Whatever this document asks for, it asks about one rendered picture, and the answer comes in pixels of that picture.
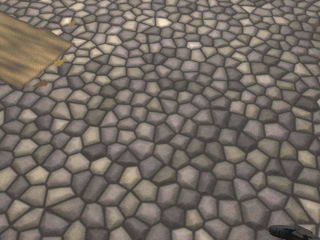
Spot right robot hand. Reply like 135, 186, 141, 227
269, 225, 320, 240

